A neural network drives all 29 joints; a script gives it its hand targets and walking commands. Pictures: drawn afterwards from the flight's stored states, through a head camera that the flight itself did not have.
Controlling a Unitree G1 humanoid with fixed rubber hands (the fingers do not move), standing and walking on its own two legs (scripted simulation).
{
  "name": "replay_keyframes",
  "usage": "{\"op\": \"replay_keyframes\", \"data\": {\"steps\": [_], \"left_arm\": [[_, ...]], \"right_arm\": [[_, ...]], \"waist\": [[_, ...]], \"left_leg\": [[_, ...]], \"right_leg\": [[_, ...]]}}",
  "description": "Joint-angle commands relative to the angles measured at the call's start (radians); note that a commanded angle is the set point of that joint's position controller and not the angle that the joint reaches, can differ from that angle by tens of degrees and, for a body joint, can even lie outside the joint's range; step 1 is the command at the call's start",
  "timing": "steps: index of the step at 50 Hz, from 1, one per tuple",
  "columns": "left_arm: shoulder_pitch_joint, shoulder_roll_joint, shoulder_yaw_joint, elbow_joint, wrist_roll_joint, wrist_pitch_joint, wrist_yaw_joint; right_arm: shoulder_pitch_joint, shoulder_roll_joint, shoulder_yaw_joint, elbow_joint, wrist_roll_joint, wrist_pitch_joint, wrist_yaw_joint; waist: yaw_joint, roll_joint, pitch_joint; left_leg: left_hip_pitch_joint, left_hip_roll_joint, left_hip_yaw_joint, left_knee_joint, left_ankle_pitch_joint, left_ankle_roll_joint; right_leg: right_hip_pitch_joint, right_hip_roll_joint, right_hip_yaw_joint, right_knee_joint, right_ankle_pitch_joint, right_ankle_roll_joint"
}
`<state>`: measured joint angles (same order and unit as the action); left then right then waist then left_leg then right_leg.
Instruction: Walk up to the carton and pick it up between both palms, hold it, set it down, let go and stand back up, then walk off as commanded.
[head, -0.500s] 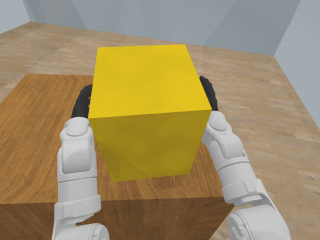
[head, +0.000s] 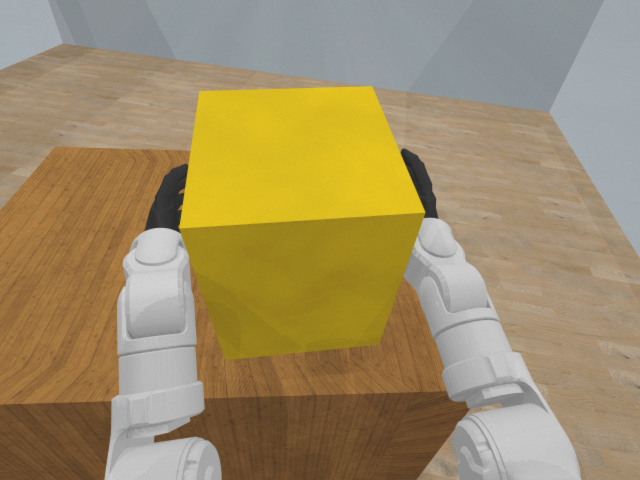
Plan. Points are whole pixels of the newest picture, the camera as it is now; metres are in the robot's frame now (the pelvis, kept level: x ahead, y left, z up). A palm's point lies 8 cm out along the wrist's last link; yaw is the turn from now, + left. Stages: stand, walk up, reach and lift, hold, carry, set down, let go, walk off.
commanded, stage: hold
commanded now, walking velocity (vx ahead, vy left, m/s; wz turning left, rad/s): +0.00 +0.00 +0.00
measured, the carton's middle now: (296, 227) +0.38 +0.01 +0.16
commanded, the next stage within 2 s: none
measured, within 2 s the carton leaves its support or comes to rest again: neither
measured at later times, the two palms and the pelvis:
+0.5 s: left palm (162, 238) +0.35 +0.16 +0.17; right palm (415, 221) +0.36 -0.13 +0.19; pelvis +0.00 +0.00 +0.00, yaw +0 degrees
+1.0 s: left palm (163, 235) +0.36 +0.16 +0.17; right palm (413, 215) +0.37 -0.13 +0.19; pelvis +0.00 +0.00 +0.00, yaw +0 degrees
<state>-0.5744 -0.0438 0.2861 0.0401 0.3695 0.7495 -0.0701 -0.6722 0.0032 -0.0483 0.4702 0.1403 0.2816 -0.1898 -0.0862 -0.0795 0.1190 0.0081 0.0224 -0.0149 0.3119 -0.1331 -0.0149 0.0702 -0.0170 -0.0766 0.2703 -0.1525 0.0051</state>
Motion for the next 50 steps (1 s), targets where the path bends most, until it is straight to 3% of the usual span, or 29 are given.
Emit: {"op": "replay_keyframes", "data": {"steps": [1,2,3,4,5,6,9,10,11,13,14,17,19,20,23,24,25,29,30,31,32,34,37,42,43,44,45,46,50], "left_arm": [[-0.602,-0.424,-0.409,-0.096,-0.138,-0.079,-0.138],[-0.619,-0.426,-0.416,-0.132,-0.157,-0.086,-0.139],[-0.62,-0.426,-0.408,-0.122,-0.141,-0.082,-0.141],[-0.627,-0.416,-0.389,-0.096,-0.135,-0.086,-0.134],[-0.607,-0.408,-0.381,-0.081,-0.124,-0.081,-0.142],[-0.589,-0.422,-0.406,-0.119,-0.138,-0.086,-0.138],[-0.603,-0.447,-0.457,-0.179,-0.161,-0.085,-0.13],[-0.577,-0.423,-0.441,-0.152,-0.156,-0.082,-0.136],[-0.585,-0.437,-0.467,-0.216,-0.176,-0.088,-0.131],[-0.555,-0.419,-0.457,-0.17,-0.153,-0.074,-0.13],[-0.55,-0.428,-0.45,-0.179,-0.15,-0.071,-0.132],[-0.569,-0.418,-0.457,-0.166,-0.159,-0.07,-0.139],[-0.554,-0.412,-0.438,-0.169,-0.144,-0.06,-0.147],[-0.587,-0.41,-0.44,-0.168,-0.147,-0.067,-0.152],[-0.609,-0.439,-0.449,-0.189,-0.143,-0.074,-0.143],[-0.619,-0.451,-0.47,-0.191,-0.162,-0.079,-0.137],[-0.619,-0.452,-0.461,-0.182,-0.162,-0.08,-0.13],[-0.57,-0.425,-0.427,-0.101,-0.131,-0.071,-0.133],[-0.569,-0.425,-0.412,-0.115,-0.122,-0.067,-0.134],[-0.615,-0.434,-0.409,-0.087,-0.121,-0.068,-0.132],[-0.636,-0.447,-0.435,-0.112,-0.158,-0.087,-0.134],[-0.681,-0.441,-0.426,-0.109,-0.155,-0.105,-0.123],[-0.635,-0.447,-0.447,-0.122,-0.171,-0.103,-0.122],[-0.609,-0.4,-0.374,-0.037,-0.111,-0.083,-0.135],[-0.619,-0.433,-0.419,-0.103,-0.146,-0.098,-0.135],[-0.596,-0.427,-0.413,-0.114,-0.131,-0.087,-0.135],[-0.629,-0.448,-0.433,-0.128,-0.152,-0.091,-0.135],[-0.593,-0.444,-0.441,-0.153,-0.156,-0.09,-0.131],[-0.553,-0.418,-0.437,-0.164,-0.152,-0.079,-0.135]], "right_arm": [[-0.645,0.457,0.369,-0.241,0.06,-0.052,0.109],[-0.66,0.469,0.38,-0.291,0.068,-0.063,0.099],[-0.661,0.451,0.375,-0.25,0.06,-0.061,0.1],[-0.68,0.446,0.368,-0.225,0.056,-0.059,0.108],[-0.637,0.445,0.355,-0.213,0.053,-0.053,0.103],[-0.642,0.468,0.389,-0.268,0.07,-0.062,0.104],[-0.635,0.466,0.402,-0.29,0.093,-0.069,0.1],[-0.617,0.459,0.401,-0.297,0.079,-0.061,0.092],[-0.619,0.456,0.431,-0.346,0.1,-0.068,0.092],[-0.597,0.437,0.42,-0.307,0.093,-0.049,0.089],[-0.603,0.434,0.415,-0.306,0.102,-0.053,0.093],[-0.58,0.43,0.374,-0.301,0.075,-0.046,0.09],[-0.579,0.431,0.378,-0.288,0.067,-0.037,0.088],[-0.562,0.42,0.361,-0.264,0.063,-0.032,0.091],[-0.618,0.444,0.391,-0.299,0.083,-0.052,0.106],[-0.624,0.442,0.383,-0.304,0.072,-0.056,0.108],[-0.647,0.443,0.389,-0.303,0.073,-0.062,0.11],[-0.63,0.422,0.345,-0.251,0.05,-0.069,0.116],[-0.617,0.426,0.349,-0.233,0.05,-0.061,0.12],[-0.648,0.412,0.332,-0.193,0.041,-0.063,0.127],[-0.671,0.444,0.338,-0.255,0.035,-0.081,0.122],[-0.708,0.456,0.353,-0.239,0.031,-0.09,0.127],[-0.701,0.473,0.365,-0.295,0.047,-0.099,0.119],[-0.64,0.421,0.299,-0.144,0.02,-0.074,0.119],[-0.646,0.451,0.331,-0.225,0.03,-0.084,0.11],[-0.638,0.45,0.356,-0.221,0.059,-0.081,0.111],[-0.633,0.455,0.349,-0.225,0.051,-0.077,0.107],[-0.634,0.457,0.397,-0.275,0.085,-0.082,0.101],[-0.585,0.438,0.402,-0.29,0.078,-0.061,0.084]], "waist": [[0.007,0.08,-0.409],[-0.001,0.067,-0.467],[-0.003,0.088,-0.454],[0.015,0.084,-0.419],[-0.007,0.068,-0.411],[0.016,0.078,-0.455],[-0.009,0.12,-0.511],[-0.013,0.084,-0.479],[-0.011,0.099,-0.522],[-0.018,0.098,-0.438],[0.001,0.102,-0.436],[-0.041,0.092,-0.383],[-0.026,0.088,-0.36],[-0.043,0.098,-0.356],[0.0,0.109,-0.399],[-0.021,0.11,-0.438],[-0.001,0.116,-0.439],[-0.014,0.093,-0.377],[0.01,0.099,-0.38],[0.006,0.106,-0.379],[-0.015,0.06,-0.444],[0.012,0.073,-0.459],[0.002,0.076,-0.517],[-0.013,0.085,-0.366],[-0.021,0.09,-0.458],[0.006,0.11,-0.446],[-0.024,0.108,-0.468],[-0.002,0.097,-0.498],[-0.022,0.087,-0.457]], "left_leg": [[0.087,-0.071,0.086,-0.027,0.131,0.012],[0.109,-0.071,0.085,-0.017,0.19,0.011],[0.123,-0.07,0.086,-0.016,0.2,0.006],[0.098,-0.065,0.081,-0.029,0.171,0.009],[0.112,-0.065,0.083,-0.024,0.184,0.012],[0.112,-0.066,0.085,-0.019,0.206,0.006],[0.169,-0.067,0.078,0.009,0.306,-0.015],[0.165,-0.069,0.082,0.015,0.306,-0.011],[0.181,-0.066,0.066,0.023,0.349,-0.016],[0.148,-0.065,0.07,0.014,0.294,-0.012],[0.155,-0.064,0.069,0.009,0.298,-0.012],[0.12,-0.066,0.073,-0.007,0.215,-0.006],[0.123,-0.068,0.083,-0.02,0.21,-0.004],[0.12,-0.064,0.076,-0.022,0.198,-0.011],[0.109,-0.057,0.078,-0.018,0.211,-0.012],[0.127,-0.058,0.073,-0.017,0.21,-0.016],[0.133,-0.053,0.07,-0.015,0.229,-0.016],[0.094,-0.058,0.076,-0.038,0.126,-0.004],[0.1,-0.056,0.077,-0.034,0.141,-0.002],[0.094,-0.055,0.082,-0.047,0.098,-0.002],[0.103,-0.059,0.079,-0.044,0.088,0.005],[0.091,-0.058,0.081,-0.047,0.084,0.012],[0.124,-0.064,0.083,-0.016,0.163,0.009],[0.085,-0.065,0.085,-0.05,0.063,0.021],[0.11,-0.069,0.088,-0.036,0.133,0.011],[0.127,-0.066,0.086,-0.026,0.189,0.004],[0.141,-0.067,0.081,-0.016,0.216,0.001],[0.159,-0.068,0.078,0.006,0.296,0.0],[0.165,-0.073,0.082,0.009,0.309,-0.009]], "right_leg": [[0.06,0.053,-0.034,-0.026,0.112,0.033],[0.098,0.053,-0.037,-0.011,0.178,0.034],[0.076,0.055,-0.045,-0.014,0.18,0.029],[0.055,0.055,-0.042,-0.02,0.137,0.025],[0.066,0.056,-0.042,-0.023,0.163,0.027],[0.09,0.062,-0.041,-0.014,0.178,0.027],[0.093,0.065,-0.043,-0.005,0.241,0.031],[0.095,0.06,-0.038,-0.008,0.27,0.037],[0.102,0.069,-0.041,-0.002,0.29,0.028],[0.082,0.062,-0.037,-0.01,0.245,0.033],[0.079,0.069,-0.04,-0.013,0.23,0.027],[0.059,0.059,-0.034,-0.028,0.19,0.026],[0.056,0.06,-0.037,-0.028,0.193,0.026],[0.059,0.06,-0.045,-0.026,0.15,0.025],[0.061,0.067,-0.045,-0.019,0.137,0.013],[0.052,0.068,-0.048,-0.02,0.135,0.014],[0.038,0.07,-0.052,-0.015,0.124,0.018],[0.048,0.057,-0.049,-0.034,0.071,0.015],[0.05,0.058,-0.043,-0.027,0.08,0.013],[0.025,0.059,-0.05,-0.034,0.021,0.014],[0.039,0.057,-0.051,-0.036,0.054,0.019],[0.036,0.055,-0.052,-0.023,0.052,0.018],[0.058,0.056,-0.044,-0.017,0.141,0.028],[0.022,0.045,-0.045,-0.042,0.052,0.023],[0.065,0.052,-0.049,-0.026,0.119,0.023],[0.07,0.055,-0.047,-0.019,0.154,0.024],[0.075,0.055,-0.047,-0.013,0.189,0.026],[0.091,0.059,-0.047,-0.004,0.256,0.033],[0.1,0.062,-0.042,-0.014,0.296,0.035]]}}
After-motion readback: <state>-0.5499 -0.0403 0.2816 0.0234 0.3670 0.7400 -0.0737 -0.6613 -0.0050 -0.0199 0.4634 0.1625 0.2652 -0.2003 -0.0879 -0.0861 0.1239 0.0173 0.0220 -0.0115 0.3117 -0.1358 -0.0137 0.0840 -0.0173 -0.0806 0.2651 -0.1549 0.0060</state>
